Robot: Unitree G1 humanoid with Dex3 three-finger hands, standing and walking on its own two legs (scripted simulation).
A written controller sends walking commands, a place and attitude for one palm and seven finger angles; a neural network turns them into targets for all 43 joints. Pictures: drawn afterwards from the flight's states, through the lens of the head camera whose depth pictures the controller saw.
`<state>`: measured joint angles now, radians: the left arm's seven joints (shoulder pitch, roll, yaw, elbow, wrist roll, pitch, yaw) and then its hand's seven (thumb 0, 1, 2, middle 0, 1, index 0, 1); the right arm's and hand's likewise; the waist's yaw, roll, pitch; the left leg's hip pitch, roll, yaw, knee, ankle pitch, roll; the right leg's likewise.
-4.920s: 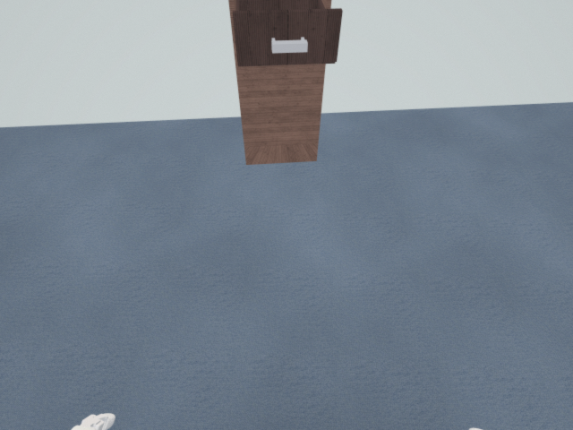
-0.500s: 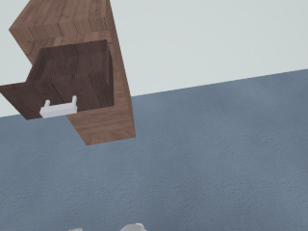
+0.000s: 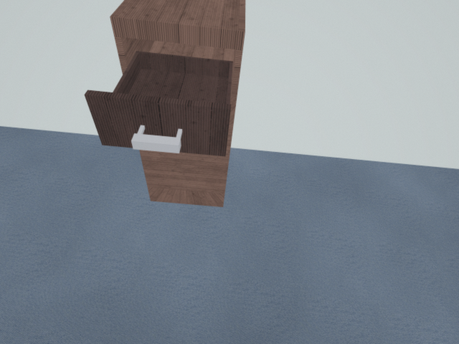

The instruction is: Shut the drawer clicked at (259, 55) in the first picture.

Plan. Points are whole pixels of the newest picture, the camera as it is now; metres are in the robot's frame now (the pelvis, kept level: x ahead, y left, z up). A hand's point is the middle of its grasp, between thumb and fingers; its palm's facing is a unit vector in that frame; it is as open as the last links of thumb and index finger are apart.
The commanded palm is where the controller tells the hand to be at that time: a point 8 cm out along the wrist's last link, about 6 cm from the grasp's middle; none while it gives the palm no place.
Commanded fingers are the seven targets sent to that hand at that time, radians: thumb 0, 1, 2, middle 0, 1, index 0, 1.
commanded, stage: take the last steps up to it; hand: left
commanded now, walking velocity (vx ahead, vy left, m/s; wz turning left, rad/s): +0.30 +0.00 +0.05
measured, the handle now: (158, 137) +0.55 +0.23 +0.00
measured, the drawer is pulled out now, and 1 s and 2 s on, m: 0.30 0.30 0.30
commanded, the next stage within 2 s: come to a stop and stand still in 0.76 s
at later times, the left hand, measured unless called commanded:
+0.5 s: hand (176, 289) +0.25 +0.13 -0.16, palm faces +0.01 -0.98 -0.19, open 7.4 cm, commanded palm none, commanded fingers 0.00 0.90 0.90 -0.20 -0.30 -0.20 -0.30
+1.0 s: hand (157, 337) +0.16 +0.15 -0.19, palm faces +0.16 -0.98 -0.14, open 7.4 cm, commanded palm none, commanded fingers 0.00 0.90 0.90 -0.20 -0.30 -0.20 -0.30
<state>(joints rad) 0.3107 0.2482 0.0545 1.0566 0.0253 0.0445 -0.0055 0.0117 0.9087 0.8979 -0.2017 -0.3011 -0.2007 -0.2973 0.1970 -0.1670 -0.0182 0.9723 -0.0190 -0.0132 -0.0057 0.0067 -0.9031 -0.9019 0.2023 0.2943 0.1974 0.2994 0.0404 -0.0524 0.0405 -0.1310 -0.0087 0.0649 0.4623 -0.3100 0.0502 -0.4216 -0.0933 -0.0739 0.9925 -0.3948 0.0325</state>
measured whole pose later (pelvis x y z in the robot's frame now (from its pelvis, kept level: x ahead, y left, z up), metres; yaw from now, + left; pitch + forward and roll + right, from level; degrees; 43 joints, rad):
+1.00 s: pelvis +0.24 +0.00 -0.01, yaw +2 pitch -3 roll +0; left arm 0.39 0.16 0.02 1.17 0.01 0.00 0.03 0.01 0.91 0.90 -0.20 -0.30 -0.20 -0.30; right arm 0.12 -0.14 -0.01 1.04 -0.02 -0.04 -0.02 0.00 -0.91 -0.90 0.20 0.29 0.19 0.30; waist 0.07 -0.05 0.05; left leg -0.27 0.03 0.13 0.52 -0.21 0.04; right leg -0.18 -0.06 -0.08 0.64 -0.48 0.02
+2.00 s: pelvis +0.23 -0.06 +0.00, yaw +2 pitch +0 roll -2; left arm 0.32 0.08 0.00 1.11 0.02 -0.03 0.04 0.01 0.91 0.90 -0.20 -0.30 -0.20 -0.30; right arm 0.34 -0.13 -0.02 1.10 -0.01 0.01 -0.02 0.01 -0.90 -0.90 0.20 0.29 0.20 0.30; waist -0.01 0.04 0.04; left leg -0.31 0.07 0.01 0.64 -0.32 -0.02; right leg -0.21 0.03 -0.08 0.46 -0.24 -0.03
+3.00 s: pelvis +0.21 -0.08 -0.08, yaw +4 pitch +11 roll -1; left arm 0.54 0.21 0.25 -0.01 -0.33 -0.53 -0.36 0.02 0.90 0.90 -0.51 -0.64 -0.49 -0.62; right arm 0.13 -0.27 -0.06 0.52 0.03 -0.27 -0.04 0.01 -0.90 -0.90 0.20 0.29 0.20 0.30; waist 0.06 0.00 -0.13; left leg -0.83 0.04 -0.04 1.14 -0.50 -0.03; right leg -0.77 -0.01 -0.13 1.11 -0.54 -0.05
